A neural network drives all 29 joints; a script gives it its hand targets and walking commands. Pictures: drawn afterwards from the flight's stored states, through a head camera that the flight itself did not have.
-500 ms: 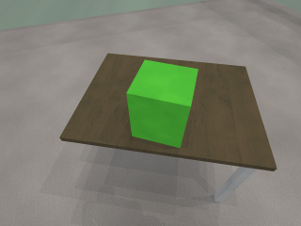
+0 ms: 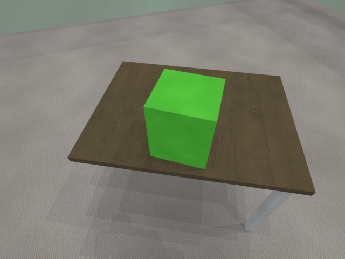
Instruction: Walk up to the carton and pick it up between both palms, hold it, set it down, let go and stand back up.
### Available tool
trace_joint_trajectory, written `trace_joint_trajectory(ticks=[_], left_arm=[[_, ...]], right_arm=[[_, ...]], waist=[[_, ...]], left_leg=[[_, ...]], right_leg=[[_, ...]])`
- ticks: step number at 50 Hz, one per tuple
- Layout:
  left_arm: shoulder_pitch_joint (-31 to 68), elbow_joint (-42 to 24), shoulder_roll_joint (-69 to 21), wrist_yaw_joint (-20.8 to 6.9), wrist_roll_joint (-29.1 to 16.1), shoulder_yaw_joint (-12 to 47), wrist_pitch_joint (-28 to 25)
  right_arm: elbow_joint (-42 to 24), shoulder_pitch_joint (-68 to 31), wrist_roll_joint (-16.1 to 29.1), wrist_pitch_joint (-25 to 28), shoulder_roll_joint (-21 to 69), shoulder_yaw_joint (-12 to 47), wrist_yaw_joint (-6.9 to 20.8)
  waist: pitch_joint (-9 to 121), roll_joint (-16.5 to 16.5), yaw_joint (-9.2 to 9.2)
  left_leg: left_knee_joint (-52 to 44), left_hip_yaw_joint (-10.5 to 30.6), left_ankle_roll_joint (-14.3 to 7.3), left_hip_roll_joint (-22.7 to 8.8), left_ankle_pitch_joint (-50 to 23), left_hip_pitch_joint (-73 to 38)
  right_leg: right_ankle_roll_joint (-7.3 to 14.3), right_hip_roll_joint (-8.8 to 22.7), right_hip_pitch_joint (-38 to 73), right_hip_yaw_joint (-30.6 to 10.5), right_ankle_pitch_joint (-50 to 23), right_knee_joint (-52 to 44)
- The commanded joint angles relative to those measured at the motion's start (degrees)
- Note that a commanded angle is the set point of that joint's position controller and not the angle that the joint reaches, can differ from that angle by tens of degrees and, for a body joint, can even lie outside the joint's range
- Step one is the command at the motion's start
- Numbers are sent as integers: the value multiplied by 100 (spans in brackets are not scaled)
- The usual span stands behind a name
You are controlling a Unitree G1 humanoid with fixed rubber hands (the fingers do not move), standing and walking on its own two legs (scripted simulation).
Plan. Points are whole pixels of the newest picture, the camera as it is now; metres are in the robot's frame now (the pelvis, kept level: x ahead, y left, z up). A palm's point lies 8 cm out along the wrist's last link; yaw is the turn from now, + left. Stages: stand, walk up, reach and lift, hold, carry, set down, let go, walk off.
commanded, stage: stand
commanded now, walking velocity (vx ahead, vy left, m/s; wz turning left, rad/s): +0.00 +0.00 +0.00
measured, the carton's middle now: (185, 120) +0.56 -0.03 -0.06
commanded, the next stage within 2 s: none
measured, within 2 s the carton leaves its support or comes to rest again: neither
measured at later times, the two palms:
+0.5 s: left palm out of the picture -0.04 +0.20 -0.15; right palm out of the picture -0.04 -0.20 -0.15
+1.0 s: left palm out of the picture -0.04 +0.19 -0.15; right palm out of the picture -0.04 -0.20 -0.14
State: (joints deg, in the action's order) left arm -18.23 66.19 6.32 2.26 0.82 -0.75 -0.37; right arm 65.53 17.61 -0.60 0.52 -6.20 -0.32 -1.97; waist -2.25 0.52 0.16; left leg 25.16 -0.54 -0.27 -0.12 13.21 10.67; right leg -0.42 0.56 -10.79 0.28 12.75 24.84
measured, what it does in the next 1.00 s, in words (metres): stands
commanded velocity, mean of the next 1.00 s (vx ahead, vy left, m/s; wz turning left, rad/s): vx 0.00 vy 0.00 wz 0.00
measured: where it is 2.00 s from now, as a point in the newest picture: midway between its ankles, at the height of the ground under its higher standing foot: outside the picture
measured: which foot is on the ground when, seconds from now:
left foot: down 0.00-1.00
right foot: down 0.00-1.00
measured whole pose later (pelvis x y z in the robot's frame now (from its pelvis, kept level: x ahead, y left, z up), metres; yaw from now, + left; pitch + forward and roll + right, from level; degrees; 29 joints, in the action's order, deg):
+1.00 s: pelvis +0.00 +0.00 +0.00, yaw +0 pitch -1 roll +0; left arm -19.8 66.3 5.2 2.3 0.7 0.0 -0.6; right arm 66.0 19.7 -0.6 0.8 -5.6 0.2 -2.1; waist -1.9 0.7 0.1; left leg 25.2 -0.7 -0.1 -0.5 13.3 11.1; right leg -0.4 0.4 -11.0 0.2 12.5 24.4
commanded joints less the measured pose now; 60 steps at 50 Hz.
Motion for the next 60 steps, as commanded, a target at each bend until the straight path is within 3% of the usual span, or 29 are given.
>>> trace_joint_trajectory(ticks=[1,5,6,9,10,13,15,16,19,23,24,27,28,30,32,34,36,37,39,41,43,45,47,49,50,55,57,58,60], left_arm=[[-414,1,398,3,15,-39,-23],[-471,23,298,36,-5,-10,-35],[-524,56,287,42,9,-7,-31],[-431,12,326,49,1,-13,-20],[-518,30,256,46,1,-1,-11],[-464,12,389,14,3,-22,-37],[-458,15,362,16,-5,-9,-62],[-409,12,399,22,-8,-21,-60],[-518,41,246,36,4,-5,-16],[-607,27,418,7,7,-57,-10],[-500,11,240,15,3,-13,-3],[-539,-14,258,-2,-20,-3,-11],[-565,19,179,14,-31,15,-10],[-593,28,310,23,-15,7,-26],[-582,27,461,38,4,-45,-44],[-567,33,256,24,-19,1,-40],[-698,46,192,31,-15,12,-55],[-587,40,222,26,-6,23,-52],[-551,5,331,22,0,5,-28],[-585,0,177,10,-15,42,-22],[-731,9,306,28,-2,7,-12],[-689,10,380,22,1,-5,-32],[-644,-7,252,31,-8,4,-40],[-674,-5,268,5,-20,19,-62],[-660,-28,387,25,-25,-35,-62],[-547,-57,297,5,-20,-7,-13],[-693,-16,333,15,-25,8,-37],[-712,-12,264,29,-28,12,-45],[-588,-50,317,10,-14,-7,-69]], right_arm=[[-61,314,-10,19,-338,-51,-26],[-10,471,-19,7,-356,-45,-33],[-13,508,0,14,-441,-70,-44],[-10,482,-23,7,-285,-11,-45],[29,528,-26,-2,-390,-33,-48],[-2,523,5,16,-416,-43,-35],[47,551,-1,25,-484,-52,-49],[-11,475,-15,38,-510,-82,-57],[5,524,2,37,-392,-38,-38],[29,563,-26,37,-214,37,-39],[20,612,-16,15,-332,1,-39],[-1,563,-17,30,-369,-16,-48],[-30,523,-28,40,-296,17,-46],[0,641,13,48,-379,-1,-36],[3,615,-3,35,-388,-18,-41],[-26,623,-1,59,-393,-19,-24],[-12,529,3,70,-282,8,-49],[-4,560,18,58,-345,4,-32],[62,659,5,20,-290,6,-37],[42,662,-11,4,-363,-13,-22],[53,778,-1,-7,-261,7,-32],[34,742,-3,30,-339,-1,-33],[23,650,-2,47,-335,7,-50],[-30,614,-1,74,-466,-51,-20],[-9,580,-4,90,-400,-13,-17],[24,655,-1,53,-340,-2,-28],[17,751,17,69,-344,16,-32],[8,733,0,74,-359,-24,-54],[12,725,3,39,-253,15,-48]], waist=[[-350,77,-8],[-338,-158,1],[-216,-11,29],[-326,25,27],[-406,-233,-14],[-302,50,33],[-310,-108,17],[-335,70,29],[-319,56,-1],[-272,-286,-59],[-323,-319,10],[-414,-3,-22],[-444,-122,-51],[-247,231,-4],[-329,-39,3],[-65,147,-13],[-186,-77,-69],[-223,-106,-12],[-510,106,37],[-583,-124,20],[-421,-71,8],[-360,73,6],[-341,-121,-30],[-242,81,-39],[-373,-101,-69],[-472,-20,-25],[-112,-170,-6],[-243,-19,-5],[-259,-89,20]], left_leg=[[-508,384,-179,-439,-351,105],[-581,399,-205,-443,-198,291],[-502,360,-183,-439,-327,140],[-550,320,-155,-415,-233,221],[-568,358,-148,-422,-194,356],[-535,379,-187,-458,-365,231],[-533,377,-175,-440,-279,306],[-505,378,-191,-437,-364,165],[-588,429,-192,-469,-128,460],[-652,375,-153,-457,-19,336],[-752,412,-148,-472,220,471],[-622,398,-181,-466,-81,281],[-622,392,-202,-478,-181,351],[-564,403,-184,-467,-255,180],[-558,349,-174,-433,-202,217],[-519,370,-191,-479,-395,202],[-539,394,-207,-494,-452,209],[-578,370,-170,-470,-304,277],[-561,345,-139,-443,-169,343],[-554,338,-159,-457,-183,272],[-507,311,-137,-426,-53,310],[-518,315,-140,-458,-189,273],[-586,341,-158,-460,-150,391],[-541,388,-185,-502,-325,356],[-550,389,-150,-492,-319,448],[-645,400,-176,-461,-16,529],[-578,379,-170,-484,-247,147],[-534,384,-159,-476,-353,128],[-565,336,-167,-475,-371,129]], right_leg=[[183,395,-243,-305,-289,-450],[192,427,-148,-357,-301,-458],[189,421,-93,-319,-334,-469],[174,418,-180,-367,-177,-506],[175,414,-137,-330,-200,-466],[185,441,-161,-349,-299,-543],[172,408,-159,-351,-266,-490],[190,424,-285,-396,-215,-537],[191,394,-32,-313,-168,-485],[163,388,-59,-286,-254,-402],[159,356,-107,-268,-141,-392],[165,378,-298,-300,-155,-465],[170,416,-273,-312,-207,-446],[203,403,-227,-296,-138,-497],[200,432,-250,-383,-48,-541],[187,411,0,-326,-283,-456],[210,430,-57,-311,-424,-421],[187,419,-55,-310,-332,-472],[190,431,-319,-361,-16,-557],[182,453,-458,-379,-40,-566],[183,461,-362,-417,159,-607],[202,429,-263,-394,-13,-584],[189,432,-124,-357,-181,-483],[167,430,-27,-325,-369,-460],[168,427,-26,-302,-419,-465],[168,420,-202,-284,-127,-478],[182,445,-132,-321,-217,-490],[161,422,-161,-338,-266,-473],[177,447,-161,-330,-350,-472]])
